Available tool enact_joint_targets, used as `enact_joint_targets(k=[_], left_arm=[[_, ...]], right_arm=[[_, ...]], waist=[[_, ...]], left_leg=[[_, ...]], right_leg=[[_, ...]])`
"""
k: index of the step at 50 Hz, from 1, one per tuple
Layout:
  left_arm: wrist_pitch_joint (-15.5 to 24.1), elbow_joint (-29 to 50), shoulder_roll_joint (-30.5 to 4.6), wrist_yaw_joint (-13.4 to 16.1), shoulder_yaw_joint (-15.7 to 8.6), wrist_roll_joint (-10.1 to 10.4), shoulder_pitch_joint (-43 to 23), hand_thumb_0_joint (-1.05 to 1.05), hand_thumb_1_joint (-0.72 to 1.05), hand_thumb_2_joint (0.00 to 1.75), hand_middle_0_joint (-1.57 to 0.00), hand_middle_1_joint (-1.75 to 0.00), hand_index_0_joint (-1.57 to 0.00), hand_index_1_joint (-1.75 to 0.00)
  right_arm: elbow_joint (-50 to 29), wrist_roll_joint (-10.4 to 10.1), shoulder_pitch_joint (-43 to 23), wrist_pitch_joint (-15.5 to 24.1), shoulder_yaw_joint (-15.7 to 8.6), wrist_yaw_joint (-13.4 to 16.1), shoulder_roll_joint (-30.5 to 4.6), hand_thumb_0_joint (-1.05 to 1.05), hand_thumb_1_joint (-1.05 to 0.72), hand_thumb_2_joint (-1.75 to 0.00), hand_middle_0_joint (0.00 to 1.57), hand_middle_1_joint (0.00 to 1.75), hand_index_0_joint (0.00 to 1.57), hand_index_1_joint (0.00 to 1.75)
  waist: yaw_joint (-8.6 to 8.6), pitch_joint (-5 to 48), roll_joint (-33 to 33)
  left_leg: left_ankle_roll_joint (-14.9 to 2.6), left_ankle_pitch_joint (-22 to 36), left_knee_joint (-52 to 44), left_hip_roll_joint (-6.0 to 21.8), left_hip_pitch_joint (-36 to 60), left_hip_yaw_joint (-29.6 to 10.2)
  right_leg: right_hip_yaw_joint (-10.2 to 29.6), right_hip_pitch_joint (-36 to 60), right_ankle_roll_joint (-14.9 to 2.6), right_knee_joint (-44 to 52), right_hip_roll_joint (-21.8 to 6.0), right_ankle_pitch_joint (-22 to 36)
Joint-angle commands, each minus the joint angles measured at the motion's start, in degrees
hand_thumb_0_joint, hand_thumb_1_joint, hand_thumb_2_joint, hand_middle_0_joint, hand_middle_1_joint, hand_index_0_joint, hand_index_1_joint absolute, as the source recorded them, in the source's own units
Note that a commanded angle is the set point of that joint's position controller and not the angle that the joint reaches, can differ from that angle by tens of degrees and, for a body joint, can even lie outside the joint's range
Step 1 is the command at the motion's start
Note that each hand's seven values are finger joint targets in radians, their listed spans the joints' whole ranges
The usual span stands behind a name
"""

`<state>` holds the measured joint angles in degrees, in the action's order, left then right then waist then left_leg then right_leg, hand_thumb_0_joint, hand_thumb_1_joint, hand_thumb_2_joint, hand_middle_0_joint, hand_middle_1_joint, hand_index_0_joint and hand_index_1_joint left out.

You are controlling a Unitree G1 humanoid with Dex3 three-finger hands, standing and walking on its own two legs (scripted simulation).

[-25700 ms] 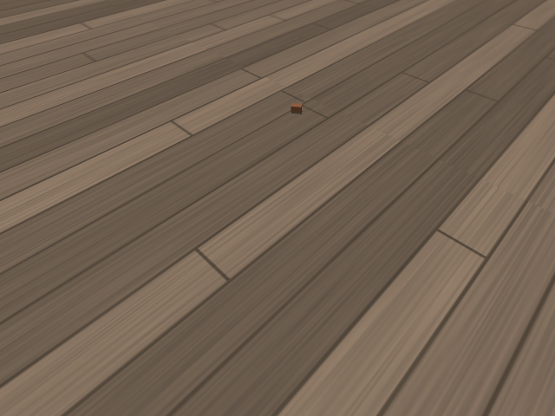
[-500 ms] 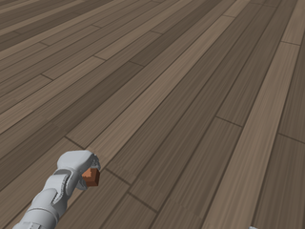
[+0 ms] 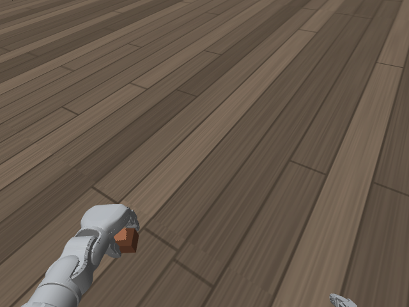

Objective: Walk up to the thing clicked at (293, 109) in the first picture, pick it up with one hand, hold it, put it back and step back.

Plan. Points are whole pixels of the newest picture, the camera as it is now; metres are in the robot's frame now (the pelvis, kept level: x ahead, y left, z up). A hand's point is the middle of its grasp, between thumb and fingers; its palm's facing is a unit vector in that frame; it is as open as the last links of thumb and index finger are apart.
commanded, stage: hold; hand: left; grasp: from above
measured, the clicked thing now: (120, 240) +0.31 +0.22 -0.07
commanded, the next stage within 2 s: crouch in 0.80 s
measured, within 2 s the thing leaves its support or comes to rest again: neither
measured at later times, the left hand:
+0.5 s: hand (107, 240) +0.29 +0.23 -0.02, palm faces -0.44 -0.04 -0.90, open 7.0 cm
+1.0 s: hand (109, 231) +0.31 +0.23 -0.02, palm faces -0.44 -0.04 -0.90, open 7.0 cm
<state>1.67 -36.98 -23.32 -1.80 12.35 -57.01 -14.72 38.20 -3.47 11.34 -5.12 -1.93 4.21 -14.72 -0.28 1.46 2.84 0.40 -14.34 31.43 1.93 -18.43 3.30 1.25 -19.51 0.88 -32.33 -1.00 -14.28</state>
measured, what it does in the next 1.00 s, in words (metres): stands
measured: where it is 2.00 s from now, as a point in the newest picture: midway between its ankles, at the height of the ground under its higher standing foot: outside the picture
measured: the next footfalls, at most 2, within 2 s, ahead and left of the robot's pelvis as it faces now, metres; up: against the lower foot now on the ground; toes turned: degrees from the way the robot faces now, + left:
none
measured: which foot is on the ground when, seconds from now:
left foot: down 0.00-1.00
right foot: down 0.00-1.00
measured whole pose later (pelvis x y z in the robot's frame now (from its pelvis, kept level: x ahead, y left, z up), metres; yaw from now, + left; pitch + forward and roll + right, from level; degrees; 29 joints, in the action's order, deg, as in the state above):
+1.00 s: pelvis +0.02 +0.01 +0.01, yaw +0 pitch +1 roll +0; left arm 2.0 -37.2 -23.7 -2.0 12.1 -56.9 -15.3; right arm 38.5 -3.9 11.5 -5.8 -2.1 4.2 -14.3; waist -0.5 0.6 2.8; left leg 0.1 -13.7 27.2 1.5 -14.5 3.5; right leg 1.4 -15.3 1.3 -27.5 -1.3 -13.3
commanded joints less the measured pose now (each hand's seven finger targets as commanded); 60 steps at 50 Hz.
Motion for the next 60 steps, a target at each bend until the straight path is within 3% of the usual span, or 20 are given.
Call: enact_joint_targets(k=[1, 8, 10, 13, 18, 25, 27, 29, 31, 32, 35, 39, 40, 44, 45, 46, 51, 56, 57, 60], left_arm=[[0.3, 11.1, -12.8, 1.9, -5.9, 0.5, -19.4, 0.00, 0.85, 0.13, -1.15, -0.19, -1.20, -0.15], [0.6, 12.5, -12.3, 0.6, -5.5, 1.1, -19.2, 0.00, 0.85, 0.14, -1.15, -0.21, -1.19, -0.17], [0.7, 11.9, -13.2, 0.5, -6.5, 0.7, -17.6, 0.00, 0.83, 0.13, -1.14, -0.20, -1.18, -0.16], [1.0, 13.6, -12.5, 0.0, -5.7, 1.5, -19.0, 0.00, 0.85, 0.13, -1.13, -0.22, -1.19, -0.17], [0.7, 12.0, -13.3, 0.5, -6.8, 1.3, -18.1, 0.00, 0.83, 0.16, -1.14, -0.21, -1.19, -0.17], [0.9, 12.3, -12.7, 0.0, -5.8, 0.7, -18.3, 0.00, 0.85, 0.15, -1.15, -0.21, -1.19, -0.16], [1.1, 11.6, -13.5, 0.2, -6.7, 0.6, -18.6, 0.00, 0.84, 0.16, -1.15, -0.19, -1.19, -0.15], [1.2, 11.9, -12.1, 0.5, -5.5, 0.7, -19.1, 0.00, 0.82, 0.15, -1.13, -0.22, -1.17, -0.17], [1.3, 10.9, -13.5, 1.2, -7.3, 0.7, -17.7, 0.00, 0.82, 0.14, -1.13, -0.20, -1.18, -0.15], [1.4, 11.9, -12.2, 1.2, -6.0, 0.7, -18.6, 0.00, 0.81, 0.13, -1.12, -0.20, -1.17, -0.15], [1.2, 11.2, -13.6, 1.7, -7.3, 0.1, -18.1, 0.00, 0.83, 0.13, -1.14, -0.19, -1.18, -0.15], [1.2, 12.0, -12.4, 2.0, -5.6, 0.6, -21.2, 0.00, 0.83, 0.12, -1.14, -0.18, -1.19, -0.14], [1.1, 11.1, -13.1, 2.1, -6.4, 0.4, -20.0, 0.00, 0.84, 0.13, -1.16, -0.18, -1.20, -0.14], [0.6, 10.1, -11.8, 2.2, -5.5, 0.8, -18.1, 0.00, 0.81, 0.15, -1.13, -0.18, -1.17, -0.14], [0.6, 10.3, -12.2, 2.2, -5.7, 0.5, -18.6, 0.00, 0.85, 0.07, -1.13, -0.22, -1.20, -0.15], [0.6, 10.1, -12.6, 2.1, -6.1, 0.5, -19.0, 0.00, 0.77, 0.09, -1.06, -0.19, -1.12, -0.14], [1.1, 6.6, -10.6, 1.9, -5.2, 0.0, -14.2, 0.00, 0.91, 0.20, -1.23, -0.18, -1.26, -0.16], [4.0, 3.1, -11.8, 5.7, -7.4, -1.7, -16.6, 0.00, 0.90, 0.17, -1.24, -0.15, -1.27, -0.12], [4.6, 0.9, -11.1, 6.9, -6.6, -2.6, -17.9, 0.00, 0.91, 0.15, -1.25, -0.14, -1.28, -0.11], [6.0, -1.1, -12.2, 11.1, -7.3, -5.2, -23.5, 0.00, 0.88, 0.15, -1.22, -0.14, -1.25, -0.11]], right_arm=[[-8.0, -0.3, -5.8, 2.4, -1.8, 0.5, -6.9, 0.00, -0.90, -0.90, 0.20, 0.30, 0.20, 0.30], [-8.3, -0.3, -6.6, 2.6, -1.4, 0.7, -6.8, 0.00, -0.90, -0.90, 0.20, 0.30, 0.20, 0.30], [-8.6, -0.5, -7.0, 2.7, -1.4, 0.8, -6.6, 0.00, -0.90, -0.90, 0.20, 0.30, 0.20, 0.30], [-8.4, -0.4, -6.6, 2.9, -1.2, 0.8, -6.5, 0.00, -0.90, -0.90, 0.20, 0.30, 0.20, 0.30], [-8.2, -0.5, -7.1, 2.9, -1.0, 1.0, -6.4, 0.00, -0.90, -0.90, 0.20, 0.30, 0.20, 0.30], [-7.7, -0.4, -6.4, 2.8, -1.2, 0.9, -6.4, 0.00, -0.90, -0.90, 0.20, 0.30, 0.20, 0.30], [-7.6, -0.5, -6.3, 2.7, -1.3, 1.0, -6.4, 0.00, -0.90, -0.90, 0.20, 0.30, 0.20, 0.30], [-7.5, -0.4, -6.0, 2.6, -1.3, 0.9, -6.4, 0.00, -0.90, -0.90, 0.20, 0.30, 0.20, 0.30], [-7.4, -0.4, -6.0, 2.5, -1.5, 0.9, -6.6, 0.00, -0.90, -0.90, 0.20, 0.30, 0.20, 0.30], [-7.5, -0.3, -5.7, 2.6, -1.6, 0.8, -6.5, 0.00, -0.90, -0.90, 0.20, 0.30, 0.20, 0.30], [-7.4, -0.4, -5.3, 2.4, -2.0, 0.7, -6.6, 0.00, -0.90, -0.90, 0.20, 0.30, 0.20, 0.30], [-6.8, -0.5, -4.5, 2.3, -2.1, 0.7, -6.8, 0.00, -0.90, -0.90, 0.20, 0.30, 0.20, 0.30], [-6.8, -0.5, -4.9, 2.2, -2.2, 0.7, -6.8, 0.00, -0.90, -0.90, 0.20, 0.30, 0.20, 0.30], [-7.0, -0.5, -4.8, 1.9, -2.4, 0.5, -7.1, 0.00, -0.90, -0.90, 0.20, 0.30, 0.20, 0.30], [-7.1, -0.5, -4.6, 1.9, -2.5, 0.4, -7.1, 0.00, -0.92, -0.91, 0.20, 0.30, 0.20, 0.30], [-7.2, -0.6, -4.7, 1.8, -2.4, 0.4, -6.9, 0.00, -0.88, -0.89, 0.20, 0.30, 0.20, 0.30], [-7.7, -0.6, -4.4, 1.3, -2.3, 0.1, -6.9, 0.00, -0.89, -0.90, 0.20, 0.30, 0.20, 0.30], [-6.8, 0.1, -3.2, 0.5, -2.5, 0.0, -6.8, 0.00, -0.90, -0.90, 0.20, 0.30, 0.20, 0.30], [-6.5, 0.5, -3.2, 0.5, -2.4, -0.1, -6.7, 0.00, -0.90, -0.90, 0.20, 0.30, 0.20, 0.30], [-5.1, 1.4, -1.2, 0.2, -3.2, -0.5, -7.2, 0.00, -0.90, -0.90, 0.20, 0.30, 0.20, 0.30]], waist=[[0.12, 12.2, -2.4], [0.30, 11.3, -1.8], [-0.42, 10.5, -2.4], [0.05, 12.2, -2.4], [-0.36, 10.8, -2.7], [-0.24, 12.0, -2.3], [-0.33, 12.0, -1.6], [0.10, 12.1, -1.5], [-0.44, 11.7, -1.4], [-0.02, 12.7, -1.2], [-0.56, 13.7, -0.5], [0.48, 14.5, -1.4], [-0.28, 13.9, -0.8], [-0.14, 12.8, -1.8], [-0.24, 13.2, -1.9], [-0.67, 12.5, -2.0], [-0.19, 10.1, -4.9], [1.16, 10.7, -5.5], [2.17, 10.0, -5.7], [2.83, 15.0, -3.1]], left_leg=[[-1.55, 4.8, -5.2, -2.7, 6.1, -0.4], [-1.36, 3.5, -6.9, -2.4, 7.3, -0.7], [-1.49, 3.1, -7.1, -2.6, 7.2, -0.5], [-1.51, 4.5, -7.1, -2.5, 8.3, -0.5], [-1.47, 5.0, -7.6, -2.6, 8.3, -0.4], [-1.37, 8.0, -7.4, -2.6, 9.3, -0.5], [-1.32, 8.5, -7.5, -2.5, 9.4, -0.4], [-1.19, 8.8, -7.6, -2.4, 9.9, -0.5], [-1.05, 9.1, -7.7, -2.3, 9.5, -0.7], [-1.07, 9.5, -7.4, -2.4, 9.7, -0.7], [-0.99, 11.8, -7.2, -2.4, 10.4, -0.5], [-1.11, 13.4, -6.9, -2.3, 11.3, -0.5], [-1.10, 13.5, -7.1, -2.5, 11.2, -0.4], [-0.87, 13.6, -7.4, -2.1, 10.8, -0.8], [-0.94, 13.6, -7.3, -2.1, 10.6, -0.8], [-1.01, 13.3, -7.4, -2.2, 10.0, -0.6], [-1.28, 11.9, -6.8, -2.5, 8.2, -0.7], [-1.40, 11.6, -3.5, -2.9, 5.4, -0.6], [-1.48, 10.7, -1.9, -3.1, 3.3, -0.7], [-1.14, 10.5, 4.1, -3.2, 0.1, -0.7]], right_leg=[[-0.6, 3.1, -0.96, 6.8, 2.1, 3.1], [-0.6, 3.2, -1.20, 7.6, 2.3, 1.8], [-0.6, 3.8, -1.18, 8.3, 2.2, 1.0], [-0.6, 4.6, -1.06, 8.1, 2.2, 2.7], [-0.8, 4.7, -1.11, 8.8, 2.2, 3.0], [-0.9, 5.9, -1.18, 8.3, 2.3, 6.0], [-0.9, 6.0, -1.27, 8.4, 2.3, 6.4], [-1.0, 5.5, -1.42, 8.2, 2.5, 6.6], [-1.2, 5.7, -1.47, 8.3, 2.5, 6.6], [-1.3, 5.6, -1.46, 8.1, 2.5, 7.2], [-1.2, 6.8, -1.58, 7.7, 2.5, 9.2], [-1.2, 6.9, -1.43, 7.8, 2.5, 11.2], [-1.2, 7.2, -1.45, 8.0, 2.3, 11.3], [-1.7, 7.0, -1.55, 8.1, 2.6, 10.8], [-1.8, 7.0, -1.56, 8.1, 2.6, 11.0], [-1.7, 7.3, -1.49, 8.3, 2.5, 10.8], [-1.6, 6.2, -1.34, 8.3, 2.2, 9.6], [-1.3, 2.8, -1.12, 5.7, 1.8, 10.3], [-1.2, 0.4, -1.01, 4.4, 1.6, 10.0], [-1.0, -4.4, -1.05, -1.0, 1.5, 10.4]])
